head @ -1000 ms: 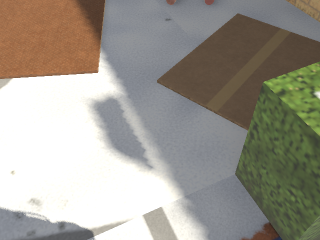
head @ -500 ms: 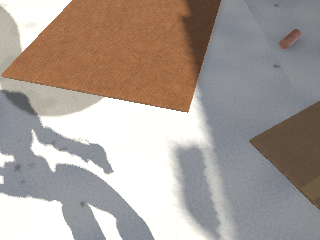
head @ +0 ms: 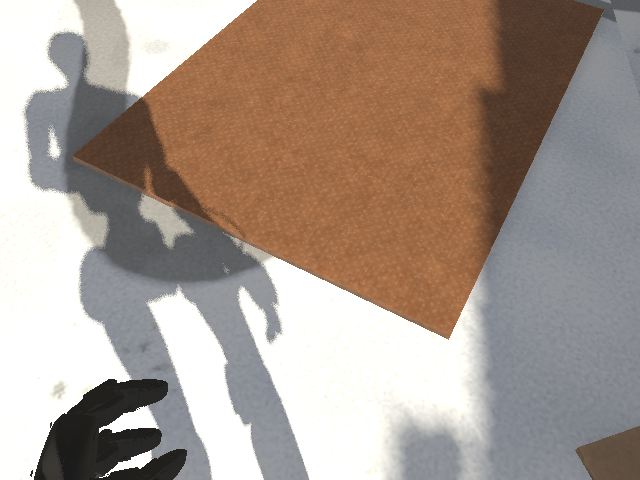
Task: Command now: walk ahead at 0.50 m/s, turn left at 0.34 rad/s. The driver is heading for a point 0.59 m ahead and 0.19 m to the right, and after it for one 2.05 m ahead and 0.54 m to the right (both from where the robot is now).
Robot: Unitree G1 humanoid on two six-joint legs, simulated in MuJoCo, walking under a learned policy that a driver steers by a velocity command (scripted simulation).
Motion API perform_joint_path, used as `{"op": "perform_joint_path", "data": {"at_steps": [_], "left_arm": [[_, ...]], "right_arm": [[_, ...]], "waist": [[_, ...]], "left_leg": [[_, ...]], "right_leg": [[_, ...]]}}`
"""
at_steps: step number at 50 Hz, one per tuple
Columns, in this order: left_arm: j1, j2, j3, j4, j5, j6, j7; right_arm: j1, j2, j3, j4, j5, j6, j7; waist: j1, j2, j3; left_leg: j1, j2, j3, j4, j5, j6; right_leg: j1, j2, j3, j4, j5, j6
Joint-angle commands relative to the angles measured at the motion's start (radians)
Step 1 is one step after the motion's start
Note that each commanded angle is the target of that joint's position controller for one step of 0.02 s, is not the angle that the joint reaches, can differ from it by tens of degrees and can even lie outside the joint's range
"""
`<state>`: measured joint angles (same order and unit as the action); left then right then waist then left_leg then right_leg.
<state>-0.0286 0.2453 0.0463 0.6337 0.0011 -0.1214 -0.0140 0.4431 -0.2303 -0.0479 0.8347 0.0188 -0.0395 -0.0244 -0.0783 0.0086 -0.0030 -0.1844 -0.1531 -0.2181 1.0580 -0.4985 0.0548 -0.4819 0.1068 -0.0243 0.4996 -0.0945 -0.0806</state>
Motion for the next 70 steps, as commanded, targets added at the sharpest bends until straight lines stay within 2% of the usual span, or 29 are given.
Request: {"op": "perform_joint_path", "data": {"at_steps": [1, 3, 7, 12, 16, 19, 21, 22, 23, 24, 25, 27, 30, 37, 42, 44, 46, 47, 48, 49, 50, 51, 52, 53, 57, 63, 68, 69, 70], "left_arm": [[0.227, 0.057, 0.030, 0.013, 0.002, 0.009, 0.022], [0.226, 0.072, 0.027, 0.044, 0.019, 0.002, 0.010], [0.253, 0.069, 0.024, 0.099, -0.009, -0.006, -0.009], [0.349, 0.129, 0.030, 0.138, -0.016, 0.003, -0.003], [0.458, 0.156, 0.030, 0.170, -0.028, 0.025, 0.001], [0.483, 0.161, 0.030, 0.186, -0.028, 0.045, 0.014], [0.454, 0.158, 0.027, 0.177, -0.021, 0.045, 0.018], [0.404, 0.122, 0.013, 0.128, 0.001, 0.035, 0.020], [0.569, 0.015, -0.023, 0.124, -0.013, 0.023, 0.014], [0.523, 0.111, 0.003, 0.141, -0.033, 0.023, 0.017], [0.427, 0.148, 0.023, 0.114, -0.045, 0.030, 0.020], [0.358, 0.126, 0.029, 0.092, -0.022, 0.050, 0.024], [0.377, 0.062, 0.026, 0.078, -0.028, 0.086, 0.018], [0.188, 0.042, 0.013, 0.014, -0.016, 0.089, -0.011], [0.054, 0.078, 0.019, -0.053, -0.018, 0.093, -0.036], [0.080, 0.102, 0.032, -0.065, -0.013, 0.097, -0.041], [0.331, 0.181, 0.082, 0.002, -0.017, 0.101, -0.032], [0.485, 0.292, 0.120, 0.028, -0.023, 0.108, -0.011], [0.436, 0.385, 0.121, 0.002, -0.024, 0.093, -0.014], [0.466, 0.292, 0.097, -0.015, -0.020, 0.079, -0.020], [0.431, 0.240, 0.082, -0.004, -0.015, 0.068, -0.019], [0.370, 0.206, 0.071, -0.014, -0.019, 0.065, -0.016], [0.303, 0.176, 0.061, -0.027, -0.014, 0.066, -0.013], [0.267, 0.154, 0.052, -0.045, -0.003, 0.065, -0.009], [0.279, 0.171, 0.058, -0.028, -0.009, 0.057, 0.012], [0.379, 0.185, 0.065, 0.017, -0.028, 0.073, 0.029], [0.405, 0.175, 0.062, 0.044, -0.023, 0.084, 0.032], [0.394, 0.159, 0.056, 0.041, -0.019, 0.085, 0.032], [0.434, 0.115, 0.044, 0.031, -0.024, 0.081, 0.029]], "right_arm": [[-0.100, -0.145, -0.021, -0.126, -0.002, -0.041, 0.013], [-0.163, -0.106, -0.017, -0.161, -0.007, -0.051, 0.015], [-0.182, -0.056, -0.002, -0.188, -0.008, -0.047, 0.012], [-0.401, -0.033, 0.023, -0.247, -0.019, -0.054, 0.022], [-0.541, -0.067, 0.016, -0.296, 0.000, -0.061, 0.039], [-0.535, -0.108, -0.003, -0.311, 0.001, -0.077, 0.049], [-0.321, -0.178, -0.040, -0.262, -0.019, -0.084, 0.037], [-0.114, -0.259, -0.065, -0.241, -0.043, -0.080, 0.022], [-0.062, -0.289, -0.071, -0.217, -0.036, -0.063, 0.027], [-0.025, -0.191, -0.055, -0.211, -0.026, -0.052, 0.026], [-0.075, -0.160, -0.045, -0.203, -0.019, -0.051, 0.020], [-0.204, -0.100, -0.026, -0.198, -0.022, -0.056, 0.027], [-0.275, -0.083, -0.031, -0.179, -0.031, -0.074, 0.034], [-0.228, -0.177, -0.065, -0.114, -0.028, -0.076, 0.009], [-0.161, -0.235, -0.087, -0.076, 0.001, -0.051, 0.012], [-0.167, -0.262, -0.094, -0.071, 0.011, -0.037, 0.011], [-0.167, -0.245, -0.084, -0.072, 0.013, -0.025, 0.006], [-0.147, -0.188, -0.060, -0.097, -0.021, -0.031, 0.003], [-0.084, -0.077, -0.021, -0.158, -0.043, -0.062, 0.014], [-0.203, -0.175, -0.038, -0.162, 0.000, -0.092, 0.026], [-0.264, -0.192, -0.042, -0.182, 0.024, -0.106, 0.030], [-0.269, -0.178, -0.036, -0.174, 0.003, -0.112, 0.022], [-0.269, -0.184, -0.043, -0.169, -0.022, -0.109, 0.014], [-0.254, -0.188, -0.049, -0.168, -0.028, -0.098, 0.015], [-0.287, -0.137, -0.036, -0.177, -0.039, -0.065, 0.015], [-0.508, -0.095, -0.010, -0.231, -0.019, -0.070, 0.036], [-0.459, -0.146, -0.031, -0.230, -0.014, -0.090, 0.049], [-0.384, -0.165, -0.044, -0.211, -0.021, -0.093, 0.045], [-0.304, -0.208, -0.060, -0.196, -0.046, -0.101, 0.042]], "waist": [[0.141, -0.004, -0.128], [0.085, 0.016, -0.027], [0.043, -0.052, -0.014], [0.126, -0.050, -0.006], [0.178, -0.065, 0.023], [0.144, -0.088, 0.009], [0.030, -0.092, -0.119], [-0.065, 0.002, -0.280], [-0.008, 0.271, -0.457], [-0.055, 0.181, -0.413], [-0.045, 0.131, -0.240], [0.029, 0.077, -0.084], [0.101, 0.112, -0.009], [0.065, 0.038, 0.030], [0.022, 0.035, 0.066], [0.054, 0.065, 0.035], [0.186, 0.043, -0.106], [0.235, -0.110, -0.199], [0.120, -0.320, -0.308], [0.209, -0.176, -0.348], [0.199, -0.150, -0.218], [0.157, -0.063, -0.153], [0.115, -0.046, -0.105], [0.080, -0.056, -0.092], [0.060, -0.041, -0.053], [0.147, -0.095, 0.000], [0.112, -0.150, -0.011], [0.071, -0.155, -0.042], [0.060, -0.101, -0.150]], "left_leg": [[-0.522, 0.141, 0.027, 0.365, 0.124, -0.039], [-0.517, 0.188, 0.071, 0.340, 0.163, -0.032], [-0.568, 0.270, 0.128, 0.185, 0.208, -0.038], [-0.406, 0.251, 0.201, -0.263, 0.513, -0.063], [-0.411, 0.206, 0.190, -0.451, 0.534, -0.064], [-0.312, 0.168, 0.183, -0.566, 0.457, -0.037], [0.036, 0.181, 0.173, -0.595, 0.482, 0.025], [0.361, 0.384, -0.014, -0.535, 0.583, 0.102], [0.662, 0.620, -0.379, -0.581, 0.483, 0.257], [0.610, 0.587, -0.458, -0.659, 0.293, 0.247], [0.472, 0.548, -0.311, -0.694, 0.279, 0.202], [0.191, 0.464, -0.119, -0.778, 0.347, 0.167], [-0.013, 0.425, 0.045, -0.891, 0.401, 0.154], [0.009, 0.405, 0.290, -0.904, 0.532, 0.118], [0.161, 0.460, 0.333, -0.848, 0.534, 0.088], [0.202, 0.461, 0.370, -0.735, 0.792, 0.064], [0.116, 0.384, 0.450, -0.372, 1.026, 0.009], [-0.158, 0.333, 0.463, -0.025, 0.670, -0.051], [-0.542, 0.128, 0.288, 0.273, -0.103, -0.103], [-0.650, 0.155, 0.128, 0.354, -0.068, -0.082], [-0.720, 0.194, 0.142, 0.333, 0.029, -0.057], [-0.670, 0.239, 0.139, 0.254, 0.115, -0.047], [-0.591, 0.265, 0.140, 0.171, 0.163, -0.052], [-0.521, 0.280, 0.133, 0.135, 0.192, -0.055], [-0.488, 0.253, 0.167, -0.037, 0.291, -0.105], [-0.410, 0.168, 0.179, -0.444, 0.533, -0.119], [-0.251, 0.145, 0.191, -0.559, 0.454, -0.062], [-0.145, 0.132, 0.212, -0.596, 0.446, -0.034], [0.127, 0.213, 0.127, -0.549, 0.459, 0.036]], "right_leg": [[0.574, -0.401, 0.537, -0.220, -0.124, -0.215], [0.406, -0.337, 0.417, -0.295, 0.020, -0.204], [0.323, -0.284, 0.282, -0.326, 0.189, -0.189], [0.221, -0.217, 0.134, -0.336, 0.251, -0.131], [0.367, -0.281, 0.210, -0.277, 0.208, -0.131], [0.440, -0.315, 0.269, -0.196, 0.237, -0.102], [0.358, -0.242, 0.216, 0.015, 0.386, -0.050], [0.139, -0.167, 0.161, 0.315, 0.148, -0.004], [-0.198, -0.083, 0.095, 0.617, -0.476, 0.050], [-0.304, -0.114, 0.156, 0.751, -0.489, 0.065], [-0.369, -0.145, 0.135, 0.799, -0.392, 0.076], [-0.305, -0.204, 0.110, 0.750, -0.265, 0.086], [-0.203, -0.239, 0.114, 0.707, -0.200, 0.100], [-0.187, -0.238, 0.079, 0.357, 0.105, 0.090], [-0.195, -0.212, 0.013, 0.208, -0.010, 0.032], [-0.106, -0.160, -0.045, 0.181, -0.121, -0.008], [0.273, -0.040, -0.110, 0.090, -0.076, -0.068], [0.576, -0.205, 0.167, 0.065, -0.005, -0.141], [0.818, -0.419, 0.761, -0.111, -0.218, -0.331], [0.840, -0.439, 0.823, -0.210, -0.283, -0.316], [0.753, -0.414, 0.682, -0.203, -0.212, -0.275], [0.611, -0.371, 0.566, -0.191, -0.114, -0.239], [0.474, -0.335, 0.476, -0.199, -0.002, -0.215], [0.389, -0.310, 0.430, -0.222, 0.068, -0.209], [0.271, -0.263, 0.324, -0.259, 0.225, -0.211], [0.259, -0.215, 0.307, -0.230, 0.066, -0.148], [0.346, -0.273, 0.402, -0.148, 0.065, -0.109], [0.354, -0.242, 0.382, -0.079, 0.178, -0.085], [0.233, -0.179, 0.334, 0.084, 0.285, -0.037]]}}
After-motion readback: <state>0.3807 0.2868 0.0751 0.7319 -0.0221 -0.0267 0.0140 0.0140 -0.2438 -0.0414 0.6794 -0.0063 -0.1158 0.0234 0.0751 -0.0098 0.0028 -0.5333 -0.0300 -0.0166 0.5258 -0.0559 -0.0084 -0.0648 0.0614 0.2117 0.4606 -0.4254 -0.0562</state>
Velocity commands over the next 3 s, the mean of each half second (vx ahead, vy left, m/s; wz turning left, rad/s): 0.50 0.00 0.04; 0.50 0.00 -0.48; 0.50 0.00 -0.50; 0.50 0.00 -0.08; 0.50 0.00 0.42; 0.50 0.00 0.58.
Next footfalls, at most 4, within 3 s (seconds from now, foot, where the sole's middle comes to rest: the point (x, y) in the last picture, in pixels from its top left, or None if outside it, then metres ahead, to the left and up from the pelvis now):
0.42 left None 0.40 0.15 -0.76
0.92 right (377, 404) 0.60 -0.17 -0.76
1.38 left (337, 266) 0.95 -0.11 -0.74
1.82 right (453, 277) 0.91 -0.40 -0.74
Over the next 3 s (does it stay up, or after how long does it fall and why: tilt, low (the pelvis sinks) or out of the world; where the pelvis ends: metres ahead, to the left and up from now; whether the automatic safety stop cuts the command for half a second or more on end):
stays up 1.47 -0.53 0.04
